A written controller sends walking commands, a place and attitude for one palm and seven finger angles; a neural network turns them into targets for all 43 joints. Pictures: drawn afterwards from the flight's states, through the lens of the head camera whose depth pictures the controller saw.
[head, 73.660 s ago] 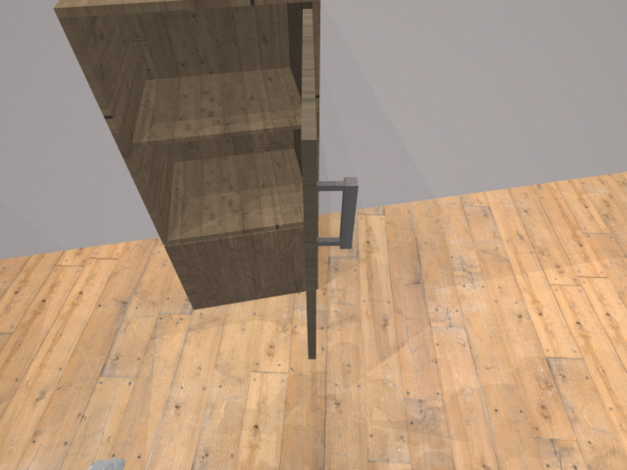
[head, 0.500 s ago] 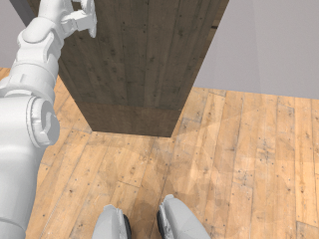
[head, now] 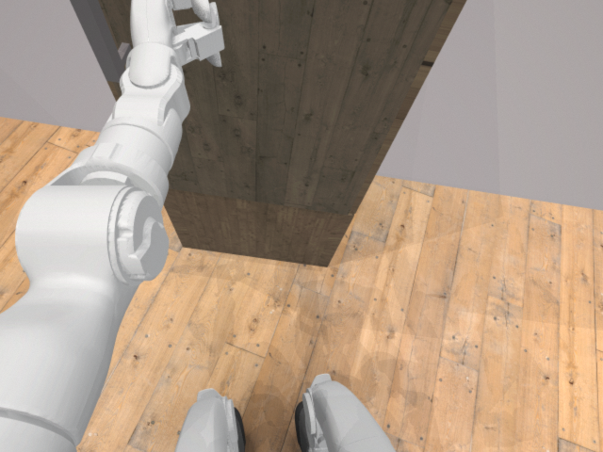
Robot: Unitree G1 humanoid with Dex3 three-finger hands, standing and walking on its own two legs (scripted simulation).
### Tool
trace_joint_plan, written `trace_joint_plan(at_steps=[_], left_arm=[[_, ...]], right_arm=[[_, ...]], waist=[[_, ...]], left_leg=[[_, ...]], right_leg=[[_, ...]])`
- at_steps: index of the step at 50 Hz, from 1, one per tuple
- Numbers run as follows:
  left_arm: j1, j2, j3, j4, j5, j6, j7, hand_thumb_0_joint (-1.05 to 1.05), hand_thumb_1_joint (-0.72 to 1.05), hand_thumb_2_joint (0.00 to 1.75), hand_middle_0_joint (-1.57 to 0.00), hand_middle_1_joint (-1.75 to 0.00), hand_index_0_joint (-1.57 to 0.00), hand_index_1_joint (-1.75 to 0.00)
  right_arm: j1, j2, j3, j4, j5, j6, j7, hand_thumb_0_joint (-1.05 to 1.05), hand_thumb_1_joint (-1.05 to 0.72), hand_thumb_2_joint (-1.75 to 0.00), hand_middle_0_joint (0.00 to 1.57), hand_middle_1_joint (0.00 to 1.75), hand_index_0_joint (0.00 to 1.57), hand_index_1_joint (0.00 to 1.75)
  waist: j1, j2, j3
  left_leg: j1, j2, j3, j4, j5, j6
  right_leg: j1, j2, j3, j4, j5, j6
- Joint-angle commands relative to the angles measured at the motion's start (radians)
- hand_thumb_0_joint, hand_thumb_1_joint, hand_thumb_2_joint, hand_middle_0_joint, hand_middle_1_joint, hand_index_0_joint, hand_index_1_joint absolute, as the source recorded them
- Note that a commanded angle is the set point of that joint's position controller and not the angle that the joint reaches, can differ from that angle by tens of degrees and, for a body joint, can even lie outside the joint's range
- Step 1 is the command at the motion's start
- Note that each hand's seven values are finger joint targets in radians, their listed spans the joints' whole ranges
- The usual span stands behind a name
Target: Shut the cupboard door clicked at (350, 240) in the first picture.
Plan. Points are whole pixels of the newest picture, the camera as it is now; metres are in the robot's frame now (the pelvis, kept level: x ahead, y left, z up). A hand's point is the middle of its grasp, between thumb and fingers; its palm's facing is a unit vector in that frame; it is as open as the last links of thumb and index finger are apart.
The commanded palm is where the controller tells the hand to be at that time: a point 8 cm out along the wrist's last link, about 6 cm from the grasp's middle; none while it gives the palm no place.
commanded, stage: pull the fist back off the door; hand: left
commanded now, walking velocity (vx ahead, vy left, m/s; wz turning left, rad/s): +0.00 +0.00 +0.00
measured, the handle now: (102, 17) +0.63 +0.14 +0.14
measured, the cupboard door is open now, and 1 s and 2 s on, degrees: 0 0 0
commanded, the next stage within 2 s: draw the hand back to the body in 0.70 s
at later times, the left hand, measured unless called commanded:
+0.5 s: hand (227, 41) +0.57 +0.00 +0.15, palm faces -0.01 -1.00 -0.03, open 2.8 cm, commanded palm +0.54 +0.05 +0.15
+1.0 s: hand (194, 68) +0.52 +0.04 +0.16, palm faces +0.01 -1.00 -0.03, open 3.1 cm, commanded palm +0.47 +0.10 +0.17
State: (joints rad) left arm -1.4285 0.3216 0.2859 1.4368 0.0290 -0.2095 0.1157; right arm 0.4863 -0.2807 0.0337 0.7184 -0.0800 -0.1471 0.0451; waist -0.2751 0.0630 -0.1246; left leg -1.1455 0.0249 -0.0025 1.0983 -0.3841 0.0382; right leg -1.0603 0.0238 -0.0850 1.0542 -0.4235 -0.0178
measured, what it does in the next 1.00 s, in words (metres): rises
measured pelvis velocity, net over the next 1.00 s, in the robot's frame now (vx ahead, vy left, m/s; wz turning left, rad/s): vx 0.06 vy -0.03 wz -0.01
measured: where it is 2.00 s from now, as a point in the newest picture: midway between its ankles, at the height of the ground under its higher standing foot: outside the picture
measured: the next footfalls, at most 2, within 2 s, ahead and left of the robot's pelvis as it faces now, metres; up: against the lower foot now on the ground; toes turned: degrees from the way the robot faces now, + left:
none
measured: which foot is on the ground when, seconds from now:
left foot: down 0.00-1.00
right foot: down 0.00-1.00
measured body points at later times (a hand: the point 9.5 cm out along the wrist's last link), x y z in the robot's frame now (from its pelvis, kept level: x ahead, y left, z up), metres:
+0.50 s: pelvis +0.01 -0.01 +0.01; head +0.13 -0.02 +0.45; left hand +0.57 +0.05 +0.15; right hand -0.07 -0.25 -0.10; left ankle +0.06 +0.09 -0.65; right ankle +0.04 -0.11 -0.65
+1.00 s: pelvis +0.06 -0.03 +0.05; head +0.12 -0.06 +0.50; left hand +0.51 +0.09 +0.16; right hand +0.12 -0.29 -0.08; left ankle +0.06 +0.09 -0.65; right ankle +0.04 -0.11 -0.65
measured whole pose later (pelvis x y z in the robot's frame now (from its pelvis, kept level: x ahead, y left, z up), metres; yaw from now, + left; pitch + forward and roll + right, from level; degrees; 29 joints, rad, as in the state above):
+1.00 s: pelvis +0.06 -0.03 +0.05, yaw +0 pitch +14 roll +1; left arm -0.72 0.13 0.18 0.88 -0.07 -0.32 0.07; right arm 0.35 -0.26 -0.03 0.61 0.01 0.04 0.05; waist -0.09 0.05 -0.12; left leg -0.66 0.03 0.04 0.81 -0.38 0.00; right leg -0.63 0.04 -0.03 0.83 -0.44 -0.06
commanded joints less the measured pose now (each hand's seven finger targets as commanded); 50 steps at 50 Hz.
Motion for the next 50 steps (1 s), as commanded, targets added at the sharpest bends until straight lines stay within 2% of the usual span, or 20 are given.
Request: trace_joint_plan(at_steps=[1,3,4,11,15,17,25,27,31,33,35,37,38,41,43,44,45,47,49,50], left_arm=[[-0.681,0.168,-0.009,-0.258,0.108,-0.128,0.218,0.0,0.9,0.9,-1.3,-1.5,-1.3,-1.5],[-0.694,0.167,-0.045,-0.264,0.145,-0.163,0.196,0.0,0.9,0.9,-1.3,-1.5,-1.3,-1.5],[-0.675,0.182,-0.045,-0.244,0.148,-0.165,0.179,0.0,0.9,0.9,-1.3,-1.5,-1.3,-1.5],[-0.579,0.176,-0.019,-0.199,0.052,-0.113,0.101,0.0,0.9,0.9,-1.3,-1.5,-1.3,-1.5],[-0.518,0.165,-0.005,-0.225,0.02,-0.133,0.089,0.0,0.9,0.9,-1.3,-1.5,-1.3,-1.5],[-0.472,0.15,-0.01,-0.256,0.014,-0.156,0.086,0.0,0.9,0.9,-1.3,-1.5,-1.3,-1.5],[-0.248,0.079,-0.032,-0.397,-0.009,-0.189,0.072,0.0,0.9,0.9,-1.3,-1.5,-1.3,-1.5],[-0.189,0.112,0.006,-0.449,-0.025,-0.201,0.068,0.0,0.9,0.9,-1.3,-1.5,-1.3,-1.5],[-0.077,0.02,-0.06,-0.586,-0.045,-0.228,0.048,0.0,0.9,0.9,-1.3,-1.5,-1.3,-1.5],[-0.072,0.012,-0.072,-0.595,-0.053,-0.228,0.041,0.0,0.9,0.9,-1.3,-1.5,-1.3,-1.5],[-0.043,-0.014,-0.097,-0.61,-0.056,-0.225,0.032,0.0,0.9,0.9,-1.3,-1.5,-1.3,-1.5],[-0.051,-0.056,-0.135,-0.618,-0.064,-0.22,0.024,0.0,0.9,0.9,-1.3,-1.5,-1.3,-1.5],[-0.029,-0.035,-0.116,-0.604,-0.067,-0.218,0.023,0.0,0.9,0.9,-1.3,-1.5,-1.3,-1.5],[0.024,-0.079,-0.143,-0.561,-0.08,-0.203,0.01,0.0,0.9,0.9,-1.3,-1.5,-1.3,-1.5],[0.154,-0.004,-0.069,-0.621,-0.088,-0.203,-0.002,0.0,0.9,0.9,-1.3,-1.5,-1.3,-1.5],[0.222,-0.012,-0.071,-0.664,-0.098,-0.199,-0.015,0.0,0.9,0.9,-1.3,-1.5,-1.3,-1.5],[0.277,-0.004,-0.065,-0.69,-0.104,-0.191,-0.026,0.0,0.9,0.9,-1.3,-1.5,-1.3,-1.5],[0.386,0.029,-0.048,-0.766,-0.111,-0.171,-0.05,0.0,0.9,0.9,-1.3,-1.5,-1.3,-1.5],[0.423,-0.025,-0.104,-0.882,-0.128,-0.147,-0.076,0.0,0.9,0.9,-1.3,-1.5,-1.3,-1.5],[0.454,0.004,-0.084,-0.932,-0.138,-0.137,-0.085,0.0,0.9,0.9,-1.3,-1.5,-1.3,-1.5]], right_arm=[[0.231,-0.18,-0.079,-0.013,-0.027,0.006,0.047,0.0,-0.9,-0.9,0.2,0.3,0.2,0.3],[0.225,-0.18,-0.083,-0.021,-0.026,0.016,0.055,0.0,-0.9,-0.9,0.2,0.3,0.2,0.3],[0.221,-0.181,-0.085,-0.022,-0.022,0.023,0.056,0.0,-0.9,-0.9,0.2,0.3,0.2,0.3],[0.192,-0.184,-0.079,-0.062,0.007,0.061,0.036,0.0,-0.9,-0.9,0.2,0.3,0.2,0.3],[0.194,-0.179,-0.08,-0.071,0.009,0.066,0.033,0.0,-0.9,-0.9,0.2,0.3,0.2,0.3],[0.196,-0.175,-0.083,-0.076,0.009,0.067,0.035,0.0,-0.9,-0.9,0.2,0.3,0.2,0.3],[0.183,-0.154,-0.102,-0.097,0.023,0.1,0.043,0.0,-0.9,-0.9,0.2,0.3,0.2,0.3],[0.183,-0.15,-0.105,-0.104,0.027,0.111,0.036,0.0,-0.9,-0.9,0.2,0.3,0.2,0.3],[0.142,-0.127,-0.114,-0.122,0.041,0.124,0.034,0.0,-0.9,-0.9,0.2,0.3,0.2,0.3],[0.134,-0.124,-0.115,-0.107,0.049,0.129,0.024,0.0,-0.9,-0.9,0.2,0.3,0.2,0.3],[0.118,-0.117,-0.116,-0.107,0.054,0.134,0.02,0.0,-0.9,-0.9,0.2,0.3,0.2,0.3],[0.104,-0.113,-0.117,-0.099,0.059,0.134,0.015,0.0,-0.9,-0.9,0.2,0.3,0.2,0.3],[0.099,-0.113,-0.117,-0.093,0.062,0.135,0.013,0.0,-0.9,-0.9,0.2,0.3,0.2,0.3],[0.074,-0.106,-0.112,-0.094,0.065,0.139,0.013,0.0,-0.9,-0.9,0.2,0.3,0.2,0.3],[0.053,-0.112,-0.113,-0.123,0.069,0.147,0.012,0.0,-0.9,-0.9,0.2,0.3,0.2,0.3],[0.032,-0.106,-0.109,-0.146,0.073,0.149,0.012,0.0,-0.9,-0.9,0.2,0.3,0.2,0.3],[0.015,-0.102,-0.105,-0.161,0.079,0.153,0.011,0.0,-0.9,-0.9,0.2,0.3,0.2,0.3],[-0.014,-0.104,-0.102,-0.189,0.089,0.165,0.006,0.0,-0.9,-0.9,0.2,0.3,0.2,0.3],[-0.057,-0.094,-0.099,-0.219,0.103,0.169,0.003,0.0,-0.9,-0.9,0.2,0.3,0.2,0.3],[-0.075,-0.098,-0.099,-0.226,0.11,0.171,-0.002,0.0,-0.9,-0.9,0.2,0.3,0.2,0.3]], waist=[[-0.121,0.119,-0.418],[-0.122,0.148,-0.442],[-0.117,0.132,-0.438],[-0.086,0.059,-0.429],[-0.069,0.017,-0.423],[-0.046,0.036,-0.448],[0.032,0.002,-0.484],[0.063,-0.022,-0.499],[0.086,-0.034,-0.497],[0.073,-0.064,-0.456],[0.082,-0.067,-0.441],[0.076,-0.034,-0.421],[0.085,-0.045,-0.427],[0.088,-0.093,-0.382],[0.151,-0.074,-0.459],[0.173,-0.07,-0.472],[0.182,-0.112,-0.454],[0.211,-0.128,-0.445],[0.206,-0.142,-0.417],[0.217,-0.16,-0.41]], left_leg=[[0.51,0.021,-0.143,-0.156,-0.097,-0.014],[0.533,0.014,-0.139,-0.144,-0.061,-0.011],[0.525,0.013,-0.137,-0.146,-0.066,-0.011],[0.475,-0.002,-0.119,-0.172,-0.1,-0.003],[0.47,-0.002,-0.107,-0.182,-0.077,-0.001],[0.502,-0.002,-0.104,-0.186,-0.049,-0.003],[0.569,-0.011,-0.05,-0.212,0.118,-0.007],[0.573,-0.017,-0.033,-0.225,0.17,-0.005],[0.625,-0.024,-0.005,-0.241,0.249,-0.005],[0.63,-0.024,0.0,-0.245,0.269,-0.001],[0.633,-0.031,0.007,-0.254,0.282,-0.001],[0.678,-0.034,0.01,-0.252,0.313,-0.001],[0.677,-0.034,0.009,-0.25,0.328,-0.002],[0.649,-0.04,0.014,-0.256,0.328,0.0],[0.684,-0.046,0.025,-0.268,0.397,0.0],[0.685,-0.053,0.035,-0.273,0.416,0.001],[0.666,-0.054,0.042,-0.283,0.408,0.004],[0.658,-0.059,0.052,-0.303,0.404,0.006],[0.688,-0.06,0.058,-0.324,0.384,0.01],[0.699,-0.058,0.056,-0.336,0.375,0.009]], right_leg=[[-0.071,0.012,0.038,-0.157,-0.002,0.018],[-0.068,0.013,0.041,-0.154,0.013,0.012],[-0.05,0.013,0.042,-0.157,0.012,0.009],[0.051,0.02,0.05,-0.194,-0.007,0.011],[0.09,0.02,0.051,-0.208,0.004,0.014],[0.104,0.02,0.05,-0.207,0.027,0.012],[0.27,0.028,0.054,-0.245,0.155,0.007],[0.361,0.031,0.062,-0.255,0.226,0.006],[0.449,0.031,0.071,-0.275,0.354,0.01],[0.465,0.028,0.076,-0.286,0.404,0.016],[0.497,0.024,0.082,-0.292,0.447,0.017],[0.481,0.023,0.082,-0.297,0.48,0.017],[0.492,0.019,0.085,-0.294,0.501,0.018],[0.515,0.014,0.09,-0.3,0.547,0.024],[0.605,0.007,0.094,-0.285,0.641,0.02],[0.651,0.003,0.099,-0.287,0.694,0.021],[0.692,-0.001,0.102,-0.293,0.735,0.027],[0.765,-0.01,0.111,-0.3,0.805,0.035],[0.785,-0.016,0.11,-0.323,0.835,0.049],[0.804,-0.019,0.111,-0.334,0.832,0.051]])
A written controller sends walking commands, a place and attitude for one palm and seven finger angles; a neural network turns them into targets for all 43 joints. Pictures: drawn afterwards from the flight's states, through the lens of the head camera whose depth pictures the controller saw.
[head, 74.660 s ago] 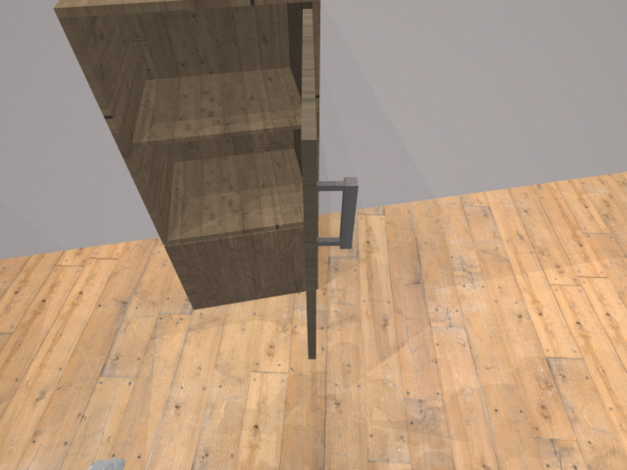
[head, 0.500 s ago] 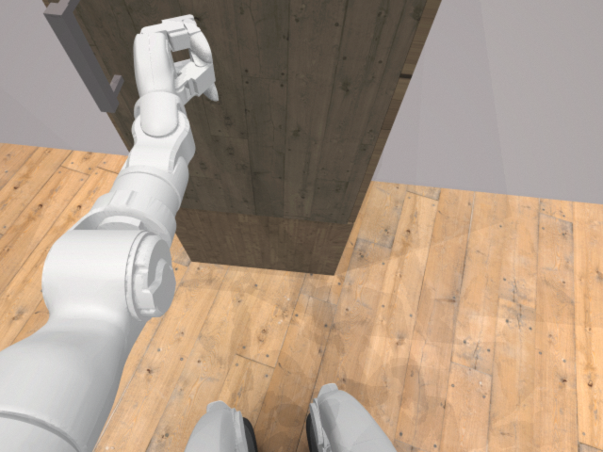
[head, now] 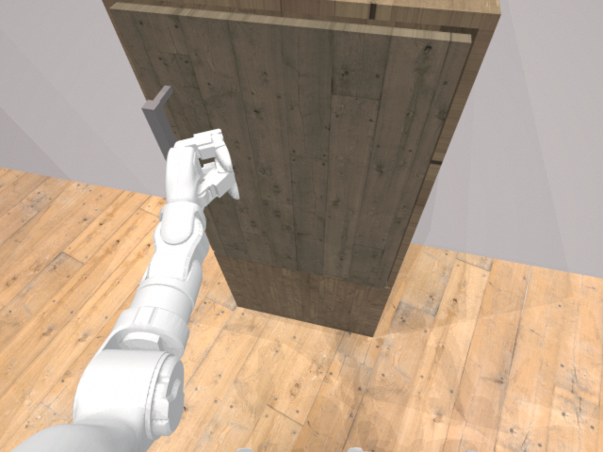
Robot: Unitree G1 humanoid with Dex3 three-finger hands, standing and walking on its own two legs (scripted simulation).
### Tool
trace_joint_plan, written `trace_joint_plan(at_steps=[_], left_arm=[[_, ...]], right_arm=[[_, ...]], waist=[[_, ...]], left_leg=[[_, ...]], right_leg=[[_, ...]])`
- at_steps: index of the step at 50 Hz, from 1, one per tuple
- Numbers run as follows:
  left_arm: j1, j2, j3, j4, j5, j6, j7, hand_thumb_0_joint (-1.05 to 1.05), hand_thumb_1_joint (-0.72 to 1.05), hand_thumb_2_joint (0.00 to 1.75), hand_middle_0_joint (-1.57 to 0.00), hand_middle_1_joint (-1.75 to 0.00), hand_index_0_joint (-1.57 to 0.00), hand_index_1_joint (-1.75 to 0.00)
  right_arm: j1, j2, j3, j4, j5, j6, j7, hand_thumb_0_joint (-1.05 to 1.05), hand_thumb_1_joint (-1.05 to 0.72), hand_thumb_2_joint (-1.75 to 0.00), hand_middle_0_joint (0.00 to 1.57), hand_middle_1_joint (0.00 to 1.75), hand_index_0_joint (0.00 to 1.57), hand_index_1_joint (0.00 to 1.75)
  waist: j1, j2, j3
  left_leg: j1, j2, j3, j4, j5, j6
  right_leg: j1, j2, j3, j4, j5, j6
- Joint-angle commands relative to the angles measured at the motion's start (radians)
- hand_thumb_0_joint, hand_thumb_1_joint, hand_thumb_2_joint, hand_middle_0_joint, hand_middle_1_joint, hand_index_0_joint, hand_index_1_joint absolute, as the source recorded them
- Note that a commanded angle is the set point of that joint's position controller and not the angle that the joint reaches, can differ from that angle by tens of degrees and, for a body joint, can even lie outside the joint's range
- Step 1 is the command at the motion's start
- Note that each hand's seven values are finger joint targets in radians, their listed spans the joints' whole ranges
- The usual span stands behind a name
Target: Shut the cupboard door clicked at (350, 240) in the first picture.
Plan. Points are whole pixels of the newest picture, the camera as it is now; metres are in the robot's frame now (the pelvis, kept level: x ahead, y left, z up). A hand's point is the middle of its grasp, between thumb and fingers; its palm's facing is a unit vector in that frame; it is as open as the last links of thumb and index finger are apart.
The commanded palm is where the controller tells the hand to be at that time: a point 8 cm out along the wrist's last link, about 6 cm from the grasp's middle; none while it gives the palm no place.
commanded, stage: draw the hand back to the body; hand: left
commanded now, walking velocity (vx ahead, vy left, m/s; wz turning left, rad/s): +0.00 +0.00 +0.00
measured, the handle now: (173, 134) +0.57 +0.18 +0.09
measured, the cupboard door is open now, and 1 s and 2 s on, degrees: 0 0 0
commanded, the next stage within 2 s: step back with the hand held close in 1.40 s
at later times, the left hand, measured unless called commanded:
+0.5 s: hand (116, 274) +0.29 +0.17 +0.15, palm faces +0.08 -0.98 -0.19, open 3.1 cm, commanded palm +0.25 +0.23 +0.17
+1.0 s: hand out of the picture +0.17 +0.30 +0.19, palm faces +0.44 -0.81 -0.38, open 5.9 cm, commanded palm +0.12 +0.35 +0.21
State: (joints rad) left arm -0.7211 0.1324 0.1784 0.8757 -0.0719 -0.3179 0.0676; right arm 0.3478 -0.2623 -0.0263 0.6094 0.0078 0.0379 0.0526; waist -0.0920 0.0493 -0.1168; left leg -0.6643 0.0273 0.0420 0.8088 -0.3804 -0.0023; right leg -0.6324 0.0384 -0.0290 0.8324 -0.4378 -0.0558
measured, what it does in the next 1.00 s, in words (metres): stands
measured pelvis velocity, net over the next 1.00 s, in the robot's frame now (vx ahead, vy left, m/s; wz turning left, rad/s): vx -0.02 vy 0.04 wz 0.03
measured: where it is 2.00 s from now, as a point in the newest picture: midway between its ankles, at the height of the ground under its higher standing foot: outside the picture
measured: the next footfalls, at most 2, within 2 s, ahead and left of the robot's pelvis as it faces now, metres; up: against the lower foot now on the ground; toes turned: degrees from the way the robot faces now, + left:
none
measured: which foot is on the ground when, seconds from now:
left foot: down 0.00-1.00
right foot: down 0.00-1.00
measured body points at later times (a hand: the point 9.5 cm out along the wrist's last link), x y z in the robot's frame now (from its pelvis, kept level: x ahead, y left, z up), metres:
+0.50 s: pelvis -0.02 +0.01 +0.03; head -0.04 -0.01 +0.48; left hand +0.28 +0.22 +0.17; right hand +0.18 -0.20 -0.05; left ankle +0.00 +0.13 -0.70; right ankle -0.02 -0.08 -0.70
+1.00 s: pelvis -0.02 +0.04 +0.04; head -0.05 +0.01 +0.49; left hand +0.14 +0.34 +0.22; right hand +0.17 -0.17 -0.05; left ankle +0.00 +0.13 -0.70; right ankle -0.02 -0.08 -0.70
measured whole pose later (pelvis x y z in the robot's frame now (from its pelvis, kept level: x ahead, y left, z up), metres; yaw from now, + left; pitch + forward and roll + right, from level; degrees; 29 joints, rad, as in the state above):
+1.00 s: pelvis -0.02 +0.04 +0.04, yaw +1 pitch -6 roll +0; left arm 0.41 0.35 0.29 -0.33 -0.08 -0.02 0.10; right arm 0.20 -0.23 0.04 0.63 0.04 -0.02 -0.07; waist 0.06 0.08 0.01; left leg -0.11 -0.03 0.03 0.41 -0.20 0.05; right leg -0.05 -0.01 -0.03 0.39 -0.24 0.00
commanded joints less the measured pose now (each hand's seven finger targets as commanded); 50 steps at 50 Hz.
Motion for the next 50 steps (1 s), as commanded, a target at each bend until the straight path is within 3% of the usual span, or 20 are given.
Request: trace_joint_plan(at_steps=[1,2,6,8,9,16,17,18,20,21,22,27,29,32,40,42,45,50], left_arm=[[-0.236,0.172,-0.002,-0.434,-0.05,-0.018,-0.049,0.0,0.9,0.9,-1.3,-1.5,-1.3,-1.5],[-0.216,0.151,-0.027,-0.505,-0.062,-0.008,-0.064,0.0,0.9,0.9,-1.3,-1.5,-1.3,-1.5],[-0.12,0.129,-0.073,-0.617,-0.094,0.047,-0.109,0.0,0.9,0.9,-1.3,-1.5,-1.3,-1.5],[-0.073,0.133,-0.083,-0.67,-0.107,0.075,-0.126,0.0,0.9,0.9,-1.3,-1.5,-1.3,-1.5],[-0.029,0.135,-0.081,-0.678,-0.117,0.093,-0.133,0.0,0.9,0.9,-1.3,-1.5,-1.3,-1.5],[0.145,0.187,-0.047,-0.829,-0.158,0.188,-0.17,0.0,0.9,0.9,-1.16,-1.35,-1.16,-1.35],[0.206,0.255,-0.092,-0.904,-0.07,0.189,-0.117,0.0,0.9,0.9,-1.13,-1.32,-1.13,-1.32],[0.247,0.223,-0.097,-0.919,-0.065,0.2,-0.092,0.0,0.9,0.9,-1.11,-1.29,-1.11,-1.29],[0.299,0.246,-0.085,-0.98,-0.047,0.218,-0.058,0.0,0.9,0.9,-1.05,-1.23,-1.05,-1.23],[0.324,0.253,-0.076,-0.988,-0.041,0.228,-0.047,0.0,0.9,0.9,-1.02,-1.2,-1.02,-1.2],[0.35,0.262,-0.071,-1.002,-0.036,0.237,-0.039,0.0,0.9,0.9,-1.0,-1.17,-1.0,-1.17],[0.449,0.275,-0.048,-1.109,-0.022,0.255,-0.013,0.0,0.9,0.9,-0.86,-1.02,-0.86,-1.02],[0.501,0.271,-0.046,-1.16,-0.02,0.255,-0.004,0.0,0.9,0.9,-0.81,-0.96,-0.81,-0.96],[0.599,0.314,0.012,-1.217,-0.018,0.255,0.007,0.0,0.9,0.9,-0.72,-0.87,-0.72,-0.87],[0.822,0.348,0.107,-1.346,-0.013,0.247,0.025,0.0,0.9,0.9,-0.5,-0.63,-0.5,-0.63],[0.886,0.39,0.164,-1.38,-0.011,0.242,0.03,0.0,0.9,0.9,-0.45,-0.57,-0.45,-0.57],[0.947,0.389,0.193,-1.42,-0.013,0.233,0.036,0.0,0.9,0.9,-0.36,-0.48,-0.36,-0.48],[1.061,0.425,0.276,-1.468,-0.015,0.223,0.048,0.0,0.9,0.9,-0.23,-0.33,-0.23,-0.33]], right_arm=[[0.041,-0.114,-0.038,-0.127,0.027,-0.014,-0.014,0.0,-0.9,-0.9,0.2,0.3,0.2,0.3],[0.024,-0.112,-0.036,-0.138,0.031,-0.015,-0.02,0.0,-0.9,-0.9,0.2,0.3,0.2,0.3],[-0.052,-0.104,-0.026,-0.142,0.05,-0.024,-0.041,0.0,-0.9,-0.9,0.2,0.3,0.2,0.3],[-0.09,-0.1,-0.018,-0.145,0.058,-0.028,-0.052,0.0,-0.9,-0.9,0.2,0.3,0.2,0.3],[-0.105,-0.099,-0.013,-0.148,0.058,-0.032,-0.056,0.0,-0.9,-0.9,0.2,0.3,0.2,0.3],[-0.221,-0.095,0.017,-0.188,0.073,-0.045,-0.081,0.0,-0.9,-0.9,0.2,0.3,0.2,0.3],[-0.245,-0.071,0.018,-0.189,0.071,-0.028,-0.099,0.0,-0.9,-0.9,0.2,0.3,0.2,0.3],[-0.27,-0.059,0.027,-0.193,0.068,-0.021,-0.109,0.0,-0.9,-0.9,0.2,0.3,0.2,0.3],[-0.286,-0.059,0.036,-0.188,0.061,-0.015,-0.118,0.0,-0.9,-0.9,0.2,0.3,0.2,0.3],[-0.294,-0.056,0.04,-0.183,0.059,-0.011,-0.123,0.0,-0.9,-0.9,0.2,0.3,0.2,0.3],[-0.295,-0.06,0.04,-0.18,0.057,-0.01,-0.127,0.0,-0.9,-0.9,0.2,0.3,0.2,0.3],[-0.325,-0.056,0.052,-0.178,0.046,-0.021,-0.134,0.0,-0.9,-0.9,0.2,0.3,0.2,0.3],[-0.33,-0.053,0.058,-0.183,0.041,-0.032,-0.133,0.0,-0.9,-0.9,0.2,0.3,0.2,0.3],[-0.335,-0.062,0.052,-0.173,0.033,-0.048,-0.133,0.0,-0.9,-0.9,0.2,0.3,0.2,0.3],[-0.334,-0.063,0.042,-0.167,0.026,-0.079,-0.128,0.0,-0.9,-0.9,0.2,0.3,0.2,0.3],[-0.331,-0.07,0.035,-0.161,0.023,-0.092,-0.127,0.0,-0.9,-0.9,0.2,0.3,0.2,0.3],[-0.328,-0.066,0.033,-0.161,0.027,-0.104,-0.125,0.0,-0.9,-0.9,0.2,0.3,0.2,0.3],[-0.317,-0.066,0.024,-0.158,0.032,-0.13,-0.128,0.0,-0.9,-0.9,0.2,0.3,0.2,0.3]], waist=[[0.03,-0.155,-0.412],[0.036,-0.128,-0.419],[0.031,-0.128,-0.314],[0.042,-0.062,-0.287],[0.05,-0.093,-0.263],[0.087,-0.105,-0.154],[0.088,-0.143,-0.138],[0.088,-0.138,-0.101],[0.095,-0.079,-0.08],[0.093,-0.079,-0.057],[0.098,-0.089,-0.051],[0.106,0.007,-0.011],[0.108,0.002,-0.013],[0.122,-0.004,-0.006],[0.132,-0.002,0.042],[0.143,0.026,0.037],[0.143,0.011,0.063],[0.153,0.048,0.078]], left_leg=[[0.241,-0.061,0.012,-0.058,0.366,0.052],[0.276,-0.063,0.013,-0.064,0.387,0.055],[0.332,-0.054,0.001,-0.104,0.33,0.057],[0.37,-0.054,-0.001,-0.118,0.32,0.058],[0.368,-0.053,-0.006,-0.128,0.311,0.057],[0.403,-0.05,-0.022,-0.206,0.232,0.051],[0.423,-0.041,-0.035,-0.251,0.242,0.047],[0.428,-0.043,-0.032,-0.276,0.227,0.048],[0.473,-0.04,-0.038,-0.313,0.226,0.05],[0.49,-0.038,-0.036,-0.329,0.224,0.05],[0.503,-0.035,-0.041,-0.348,0.228,0.051],[0.576,-0.024,-0.052,-0.426,0.216,0.044],[0.596,-0.021,-0.059,-0.451,0.214,0.042],[0.607,-0.018,-0.067,-0.471,0.23,0.041],[0.6,-0.01,-0.078,-0.496,0.223,0.031],[0.589,-0.012,-0.077,-0.489,0.25,0.031],[0.574,-0.007,-0.086,-0.495,0.224,0.027],[0.559,-0.004,-0.085,-0.493,0.215,0.022]], right_leg=[[0.388,-0.034,0.055,-0.123,0.851,0.093],[0.403,-0.034,0.055,-0.127,0.863,0.093],[0.362,-0.036,0.045,-0.185,0.743,0.095],[0.345,-0.039,0.046,-0.205,0.673,0.087],[0.353,-0.04,0.04,-0.214,0.65,0.083],[0.36,-0.039,0.031,-0.283,0.439,0.06],[0.381,-0.078,0.083,-0.344,0.465,0.079],[0.393,-0.077,0.08,-0.366,0.442,0.087],[0.412,-0.066,0.059,-0.39,0.385,0.07],[0.41,-0.06,0.052,-0.409,0.36,0.065],[0.425,-0.057,0.048,-0.425,0.345,0.061],[0.45,-0.041,0.029,-0.485,0.274,0.045],[0.469,-0.039,0.021,-0.492,0.265,0.043],[0.493,-0.033,0.018,-0.514,0.275,0.041],[0.509,-0.033,0.004,-0.515,0.266,0.042],[0.527,-0.034,0.007,-0.518,0.288,0.04],[0.517,-0.035,0.002,-0.51,0.266,0.041],[0.52,-0.033,0.003,-0.504,0.262,0.039]])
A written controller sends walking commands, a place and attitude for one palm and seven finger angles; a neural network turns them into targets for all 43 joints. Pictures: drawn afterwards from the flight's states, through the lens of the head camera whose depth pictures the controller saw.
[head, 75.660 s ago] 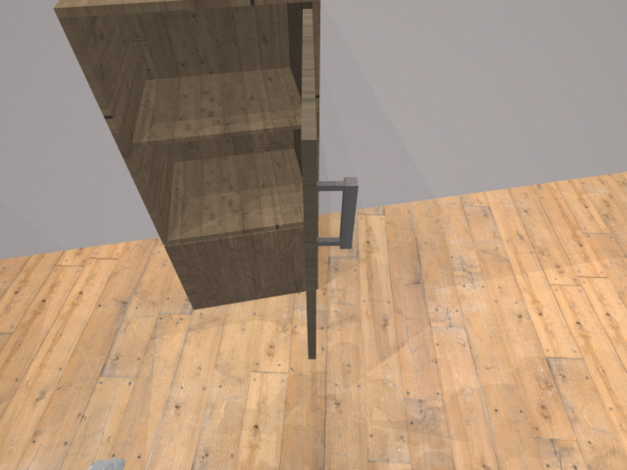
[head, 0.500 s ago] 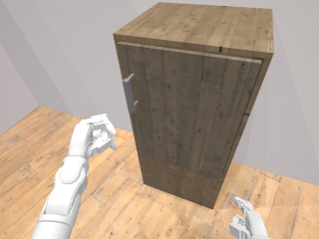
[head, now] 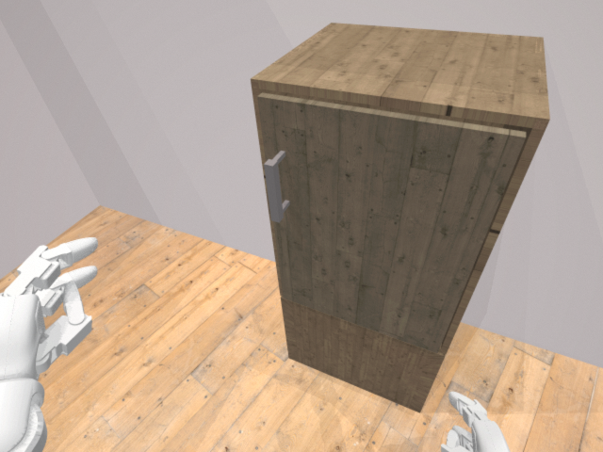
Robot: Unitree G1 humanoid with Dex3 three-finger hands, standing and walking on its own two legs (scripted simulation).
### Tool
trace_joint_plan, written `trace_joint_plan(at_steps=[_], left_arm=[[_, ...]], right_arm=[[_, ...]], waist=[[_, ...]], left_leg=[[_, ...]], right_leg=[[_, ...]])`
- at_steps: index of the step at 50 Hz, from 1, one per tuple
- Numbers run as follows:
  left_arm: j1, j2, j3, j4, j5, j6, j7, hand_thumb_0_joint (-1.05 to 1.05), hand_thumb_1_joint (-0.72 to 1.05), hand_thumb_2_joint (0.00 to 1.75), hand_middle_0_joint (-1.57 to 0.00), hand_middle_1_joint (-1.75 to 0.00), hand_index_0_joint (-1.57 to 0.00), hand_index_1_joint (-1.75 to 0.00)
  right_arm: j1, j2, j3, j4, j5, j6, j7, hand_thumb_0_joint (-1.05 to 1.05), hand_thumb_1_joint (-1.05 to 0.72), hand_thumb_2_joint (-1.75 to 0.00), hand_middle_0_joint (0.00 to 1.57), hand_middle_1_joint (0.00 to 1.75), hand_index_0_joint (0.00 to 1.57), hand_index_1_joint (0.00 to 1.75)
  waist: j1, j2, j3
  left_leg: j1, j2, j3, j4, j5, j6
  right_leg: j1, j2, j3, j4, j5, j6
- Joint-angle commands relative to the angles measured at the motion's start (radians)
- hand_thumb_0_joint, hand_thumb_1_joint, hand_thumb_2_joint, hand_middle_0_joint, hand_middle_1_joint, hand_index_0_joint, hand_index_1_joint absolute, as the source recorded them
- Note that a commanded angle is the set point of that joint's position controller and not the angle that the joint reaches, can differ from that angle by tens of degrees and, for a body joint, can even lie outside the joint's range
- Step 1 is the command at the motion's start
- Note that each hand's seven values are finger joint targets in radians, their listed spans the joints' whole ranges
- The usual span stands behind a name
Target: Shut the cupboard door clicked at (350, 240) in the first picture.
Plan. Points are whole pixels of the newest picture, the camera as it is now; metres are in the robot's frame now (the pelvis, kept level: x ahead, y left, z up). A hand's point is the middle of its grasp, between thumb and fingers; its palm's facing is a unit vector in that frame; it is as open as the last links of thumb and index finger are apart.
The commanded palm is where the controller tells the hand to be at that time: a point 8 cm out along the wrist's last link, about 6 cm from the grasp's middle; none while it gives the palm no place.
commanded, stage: draw the hand back to the body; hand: left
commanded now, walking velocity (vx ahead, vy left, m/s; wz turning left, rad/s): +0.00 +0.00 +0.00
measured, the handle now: (278, 187) +0.59 +0.12 +0.05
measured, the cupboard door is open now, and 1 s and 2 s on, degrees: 0 0 0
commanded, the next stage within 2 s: step back with the hand held close in 0.40 s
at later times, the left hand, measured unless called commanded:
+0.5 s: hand (83, 320) +0.19 +0.25 +0.16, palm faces +0.46 -0.80 -0.38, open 7.4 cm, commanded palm +0.15 +0.29 +0.17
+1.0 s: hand (65, 330) +0.18 +0.27 +0.16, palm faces +0.40 -0.78 -0.47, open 7.4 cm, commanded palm +0.13 +0.31 +0.17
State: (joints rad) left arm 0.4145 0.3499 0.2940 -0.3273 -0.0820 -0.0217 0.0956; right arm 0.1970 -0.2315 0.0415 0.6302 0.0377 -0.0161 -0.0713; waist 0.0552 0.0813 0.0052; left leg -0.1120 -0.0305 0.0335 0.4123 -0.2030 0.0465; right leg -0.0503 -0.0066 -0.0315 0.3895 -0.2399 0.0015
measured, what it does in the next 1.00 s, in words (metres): stands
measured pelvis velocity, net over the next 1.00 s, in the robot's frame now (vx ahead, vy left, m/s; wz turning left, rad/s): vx -0.02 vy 0.01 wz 0.00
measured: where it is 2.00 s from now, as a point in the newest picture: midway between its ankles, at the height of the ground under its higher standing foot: outside the picture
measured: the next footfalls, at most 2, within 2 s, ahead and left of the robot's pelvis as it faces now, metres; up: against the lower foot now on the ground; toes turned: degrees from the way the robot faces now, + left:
right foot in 1.86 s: -0.23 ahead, -0.12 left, +0.00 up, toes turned +0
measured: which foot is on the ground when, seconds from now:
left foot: down 0.00-1.00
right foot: down 0.00-1.00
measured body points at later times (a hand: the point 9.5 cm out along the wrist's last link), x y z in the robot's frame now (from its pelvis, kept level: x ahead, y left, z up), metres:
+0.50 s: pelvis +0.01 -0.01 +0.00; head -0.03 -0.04 +0.45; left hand +0.16 +0.29 +0.18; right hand +0.20 -0.22 -0.08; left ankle +0.02 +0.09 -0.74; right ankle -0.01 -0.12 -0.74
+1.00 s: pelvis -0.02 +0.01 -0.01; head -0.02 +0.00 +0.44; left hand +0.16 +0.31 +0.18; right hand +0.16 -0.24 -0.09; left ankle +0.02 +0.09 -0.74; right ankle -0.01 -0.12 -0.74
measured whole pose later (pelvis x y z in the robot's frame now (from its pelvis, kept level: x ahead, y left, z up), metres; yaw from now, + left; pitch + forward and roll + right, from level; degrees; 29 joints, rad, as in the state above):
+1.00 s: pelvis -0.02 +0.01 -0.01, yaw +0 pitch +1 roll -1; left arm 0.55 0.43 0.39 -0.45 -0.08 -0.13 0.14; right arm 0.18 -0.23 0.00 0.56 0.03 0.05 -0.10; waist 0.00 0.04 -0.04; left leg -0.33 -0.03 0.04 0.53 -0.22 0.06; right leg -0.27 -0.01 -0.03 0.51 -0.26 0.01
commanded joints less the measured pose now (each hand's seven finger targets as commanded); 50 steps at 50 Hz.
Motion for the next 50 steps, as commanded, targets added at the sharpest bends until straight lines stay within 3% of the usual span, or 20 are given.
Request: trace_joint_plan(at_steps=[1,3,5,8,10,12,18,21,24,26,27,28,30,36,37,39,42,43,47,50], left_arm=[[-0.052,0.225,0.188,-0.269,-0.007,-0.075,0.024,0.0,0.9,0.9,-0.2,-0.3,-0.2,-0.3],[-0.094,0.166,0.123,-0.252,-0.001,-0.071,0.021,0.0,0.9,0.9,-0.2,-0.3,-0.2,-0.3],[-0.133,0.154,0.099,-0.237,0.009,-0.069,0.027,0.0,0.9,0.9,-0.2,-0.3,-0.2,-0.3],[-0.153,0.163,0.099,-0.253,0.013,-0.072,0.032,0.0,0.9,0.9,-0.2,-0.3,-0.2,-0.3],[-0.134,0.172,0.114,-0.248,0.012,-0.072,0.034,0.0,0.9,0.9,-0.2,-0.3,-0.2,-0.3],[-0.112,0.211,0.157,-0.245,0.009,-0.071,0.036,0.0,0.9,0.9,-0.2,-0.3,-0.2,-0.3],[-0.089,0.193,0.153,-0.268,0.002,-0.072,0.028,0.0,0.9,0.9,-0.2,-0.3,-0.2,-0.3],[-0.08,0.187,0.149,-0.256,0.0,-0.069,0.026,0.0,0.9,0.9,-0.2,-0.3,-0.2,-0.3],[-0.066,0.188,0.153,-0.246,-0.003,-0.069,0.023,0.0,0.9,0.9,-0.2,-0.3,-0.2,-0.3],[-0.062,0.185,0.15,-0.253,-0.003,-0.07,0.022,0.0,0.9,0.9,-0.2,-0.3,-0.2,-0.3],[-0.22,0.35,0.309,-0.285,0.004,-0.116,0.041,0.0,0.9,0.9,-0.2,-0.3,-0.2,-0.3],[-0.077,0.237,0.216,-0.226,0.002,-0.126,0.028,0.0,0.9,0.9,-0.2,-0.3,-0.2,-0.3],[0.026,0.196,0.171,-0.207,0.0,-0.139,0.024,0.0,0.9,0.9,-0.2,-0.3,-0.2,-0.3],[0.064,0.247,0.212,-0.276,-0.002,-0.16,0.045,0.0,0.9,0.9,-0.2,-0.3,-0.2,-0.3],[0.062,0.278,0.239,-0.281,-0.003,-0.159,0.049,0.0,0.9,0.9,-0.2,-0.3,-0.2,-0.3],[0.061,0.264,0.224,-0.295,-0.002,-0.157,0.051,0.0,0.9,0.9,-0.2,-0.3,-0.2,-0.3],[0.085,0.286,0.247,-0.303,-0.004,-0.157,0.058,0.0,0.9,0.9,-0.2,-0.3,-0.2,-0.3],[0.102,0.268,0.233,-0.297,-0.005,-0.157,0.059,0.0,0.9,0.9,-0.2,-0.3,-0.2,-0.3],[0.117,0.286,0.251,-0.317,-0.002,-0.164,0.066,0.0,0.9,0.9,-0.2,-0.3,-0.2,-0.3],[0.114,0.265,0.235,-0.318,0.003,-0.174,0.07,0.0,0.9,0.9,-0.2,-0.3,-0.2,-0.3]], right_arm=[[-0.163,-0.097,-0.045,-0.179,0.002,-0.082,-0.005,0.0,-0.9,-0.9,0.2,0.3,0.2,0.3],[-0.159,-0.106,-0.046,-0.168,0.0,-0.092,-0.005,0.0,-0.9,-0.9,0.2,0.3,0.2,0.3],[-0.154,-0.113,-0.049,-0.161,-0.002,-0.101,-0.007,0.0,-0.9,-0.9,0.2,0.3,0.2,0.3],[-0.15,-0.116,-0.051,-0.156,-0.005,-0.113,-0.011,0.0,-0.9,-0.9,0.2,0.3,0.2,0.3],[-0.154,-0.111,-0.048,-0.155,-0.007,-0.116,-0.01,0.0,-0.9,-0.9,0.2,0.3,0.2,0.3],[-0.156,-0.112,-0.048,-0.15,-0.012,-0.118,-0.012,0.0,-0.9,-0.9,0.2,0.3,0.2,0.3],[-0.163,-0.095,-0.043,-0.16,-0.009,-0.113,-0.01,0.0,-0.9,-0.9,0.2,0.3,0.2,0.3],[-0.162,-0.094,-0.043,-0.161,-0.009,-0.112,-0.008,0.0,-0.9,-0.9,0.2,0.3,0.2,0.3],[-0.161,-0.097,-0.047,-0.163,-0.01,-0.111,-0.01,0.0,-0.9,-0.9,0.2,0.3,0.2,0.3],[-0.16,-0.098,-0.05,-0.164,-0.009,-0.109,-0.009,0.0,-0.9,-0.9,0.2,0.3,0.2,0.3],[-0.149,-0.107,-0.042,-0.203,0.001,-0.09,-0.006,0.0,-0.9,-0.9,0.2,0.3,0.2,0.3],[-0.146,-0.099,-0.056,-0.18,-0.007,-0.082,-0.011,0.0,-0.9,-0.9,0.2,0.3,0.2,0.3],[-0.141,-0.105,-0.063,-0.182,-0.013,-0.056,-0.008,0.0,-0.9,-0.9,0.2,0.3,0.2,0.3],[-0.129,-0.115,-0.083,-0.195,-0.01,-0.018,-0.026,0.0,-0.9,-0.9,0.2,0.3,0.2,0.3],[-0.136,-0.12,-0.085,-0.198,-0.012,-0.013,-0.031,0.0,-0.9,-0.9,0.2,0.3,0.2,0.3],[-0.126,-0.118,-0.086,-0.211,-0.006,0.0,-0.036,0.0,-0.9,-0.9,0.2,0.3,0.2,0.3],[-0.128,-0.125,-0.09,-0.221,-0.007,0.011,-0.04,0.0,-0.9,-0.9,0.2,0.3,0.2,0.3],[-0.123,-0.117,-0.087,-0.226,-0.005,0.014,-0.039,0.0,-0.9,-0.9,0.2,0.3,0.2,0.3],[-0.119,-0.131,-0.093,-0.231,-0.008,0.014,-0.039,0.0,-0.9,-0.9,0.2,0.3,0.2,0.3],[-0.111,-0.127,-0.087,-0.234,-0.01,0.011,-0.039,0.0,-0.9,-0.9,0.2,0.3,0.2,0.3]], waist=[[0.009,-0.004,-0.036],[-0.01,-0.004,-0.01],[-0.018,-0.021,0.017],[-0.012,-0.003,-0.027],[-0.003,-0.033,-0.028],[0.009,-0.029,-0.039],[0.009,0.021,-0.031],[0.007,0.01,-0.01],[0.008,-0.032,-0.025],[0.008,-0.021,-0.04],[-0.027,0.02,0.057],[-0.026,-0.051,-0.026],[-0.034,-0.074,-0.063],[-0.043,-0.066,-0.175],[-0.04,-0.056,-0.185],[-0.045,-0.066,-0.19],[-0.041,-0.05,-0.195],[-0.044,-0.056,-0.187],[-0.043,-0.038,-0.166],[-0.048,-0.03,-0.134]], left_leg=[[0.002,0.054,-0.076,-0.095,0.037,-0.026],[0.003,0.053,-0.076,-0.098,0.017,-0.024],[0.003,0.055,-0.082,-0.105,-0.027,-0.021],[0.021,0.05,-0.083,-0.099,-0.002,-0.017],[0.018,0.048,-0.08,-0.094,0.022,-0.017],[0.008,0.045,-0.077,-0.089,0.043,-0.019],[0.013,0.045,-0.057,-0.076,0.088,-0.022],[0.012,0.048,-0.056,-0.081,0.071,-0.024],[0.019,0.047,-0.044,-0.068,0.097,-0.017],[0.025,0.045,-0.039,-0.063,0.1,-0.015],[-0.066,0.059,-0.071,-0.04,0.015,-0.002],[-0.073,0.064,-0.081,0.019,0.039,0.005],[-0.06,0.064,-0.068,0.054,0.082,0.003],[-0.071,0.096,-0.078,0.07,0.292,-0.004],[-0.07,0.1,-0.079,0.069,0.326,-0.006],[-0.086,0.111,-0.086,0.069,0.376,-0.006],[-0.12,0.12,-0.099,0.054,0.355,-0.004],[-0.145,0.124,-0.103,0.05,0.334,-0.002],[-0.225,0.131,-0.121,0.016,0.182,0.004],[-0.312,0.141,-0.14,-0.02,0.029,0.015]], right_leg=[[-0.065,0.014,0.005,-0.06,0.067,-0.018],[-0.09,0.009,0.006,-0.065,0.05,-0.015],[-0.117,0.01,0.005,-0.066,0.024,-0.012],[-0.093,0.005,0.01,-0.059,0.039,-0.016],[-0.084,0.006,0.006,-0.057,0.048,-0.016],[-0.062,0.005,0.008,-0.063,0.061,-0.02],[-0.061,0.002,0.014,-0.066,0.089,-0.021],[-0.078,0.006,0.011,-0.071,0.073,-0.018],[-0.074,0.002,0.015,-0.075,0.093,-0.014],[-0.073,0.001,0.018,-0.075,0.094,-0.013],[-0.134,-0.055,0.089,-0.125,0.111,-0.013],[-0.143,-0.093,0.1,-0.112,0.111,-0.023],[-0.18,-0.113,0.107,-0.101,0.132,-0.025],[-0.136,-0.106,0.073,0.036,0.344,-0.017],[-0.132,-0.103,0.07,0.05,0.376,-0.015],[-0.12,-0.092,0.064,0.082,0.402,-0.01],[-0.113,-0.082,0.068,0.1,0.374,-0.007],[-0.108,-0.083,0.069,0.102,0.355,-0.006],[-0.112,-0.07,0.079,0.092,0.244,-0.003],[-0.105,-0.056,0.086,0.094,0.14,0.0]])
